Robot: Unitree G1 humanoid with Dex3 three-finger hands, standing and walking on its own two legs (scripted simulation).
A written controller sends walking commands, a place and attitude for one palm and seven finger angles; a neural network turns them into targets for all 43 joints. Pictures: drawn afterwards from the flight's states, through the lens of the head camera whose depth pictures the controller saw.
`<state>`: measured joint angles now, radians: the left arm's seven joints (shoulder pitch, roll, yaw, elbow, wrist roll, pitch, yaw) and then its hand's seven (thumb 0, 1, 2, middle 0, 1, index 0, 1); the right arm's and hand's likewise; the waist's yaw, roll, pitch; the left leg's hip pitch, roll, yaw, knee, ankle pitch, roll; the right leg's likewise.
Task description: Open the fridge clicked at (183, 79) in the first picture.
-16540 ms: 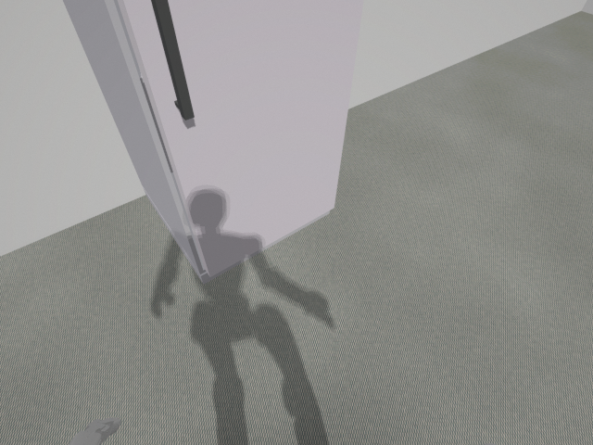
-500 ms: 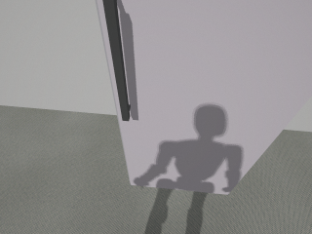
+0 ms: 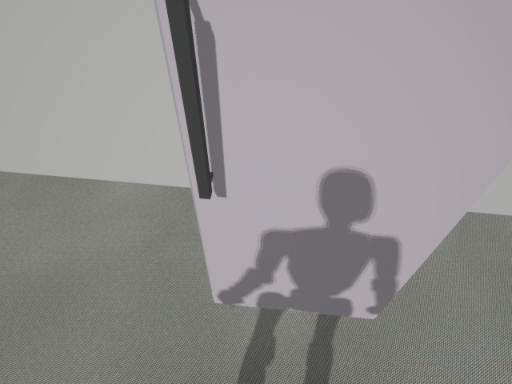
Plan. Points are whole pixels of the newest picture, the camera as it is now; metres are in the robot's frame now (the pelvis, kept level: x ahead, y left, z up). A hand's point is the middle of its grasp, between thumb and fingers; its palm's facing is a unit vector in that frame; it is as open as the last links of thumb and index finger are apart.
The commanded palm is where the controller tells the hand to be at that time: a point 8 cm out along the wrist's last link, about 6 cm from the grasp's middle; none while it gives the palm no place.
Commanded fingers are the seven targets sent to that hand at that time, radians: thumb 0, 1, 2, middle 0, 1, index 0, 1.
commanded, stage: raise the hand to about handle height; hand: left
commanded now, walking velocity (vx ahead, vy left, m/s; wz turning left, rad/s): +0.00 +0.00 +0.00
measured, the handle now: (198, 114) +0.48 +0.13 +0.18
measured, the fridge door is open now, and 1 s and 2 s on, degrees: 0 0 0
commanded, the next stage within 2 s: none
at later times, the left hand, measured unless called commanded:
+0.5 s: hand (108, 372) +0.15 +0.22 -0.03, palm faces +0.00 -1.00 -0.06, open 8.5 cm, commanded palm +0.12 +0.28 -0.01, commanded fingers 0.00 0.41 0.69 -0.23 -0.62 -0.23 -0.62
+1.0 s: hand (62, 302) +0.20 +0.27 +0.08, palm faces +0.07 -1.00 -0.07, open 11.5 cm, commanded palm +0.16 +0.31 +0.09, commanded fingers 0.00 -0.17 0.44 -0.28 -0.99 -0.28 -0.99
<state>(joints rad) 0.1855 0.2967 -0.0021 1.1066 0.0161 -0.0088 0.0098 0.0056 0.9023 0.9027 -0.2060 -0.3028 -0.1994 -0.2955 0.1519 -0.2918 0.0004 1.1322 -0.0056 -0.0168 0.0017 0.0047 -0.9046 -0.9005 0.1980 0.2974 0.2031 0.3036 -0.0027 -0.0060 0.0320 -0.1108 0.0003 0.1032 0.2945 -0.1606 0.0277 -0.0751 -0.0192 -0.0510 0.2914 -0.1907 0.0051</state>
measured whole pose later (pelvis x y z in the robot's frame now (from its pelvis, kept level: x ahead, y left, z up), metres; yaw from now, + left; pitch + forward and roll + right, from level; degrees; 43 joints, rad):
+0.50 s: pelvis -0.03 -0.03 -0.05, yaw +1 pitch +7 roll +0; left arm 0.36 0.32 0.35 0.33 -0.36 -0.48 -0.56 0.01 0.63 0.79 -0.23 -0.48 -0.22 -0.47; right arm 0.18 -0.24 -0.01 0.58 0.04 -0.26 -0.03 0.01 -0.90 -0.90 0.20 0.30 0.20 0.30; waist 0.01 -0.02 -0.06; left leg -0.61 0.05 0.06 0.87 -0.38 0.00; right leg -0.57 -0.01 -0.09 0.87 -0.43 -0.04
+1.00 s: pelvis -0.02 +0.00 -0.03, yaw +1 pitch +3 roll -2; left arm 0.26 0.39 0.44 0.03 -0.43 -0.17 -0.46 0.01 0.05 0.54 -0.27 -0.85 -0.26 -0.84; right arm 0.30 -0.25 0.04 0.61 0.06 -0.30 -0.07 0.01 -0.90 -0.90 0.20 0.30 0.20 0.30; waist 0.01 0.04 -0.05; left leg -0.45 0.04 0.06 0.73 -0.34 0.03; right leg -0.38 0.00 -0.09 0.67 -0.36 -0.01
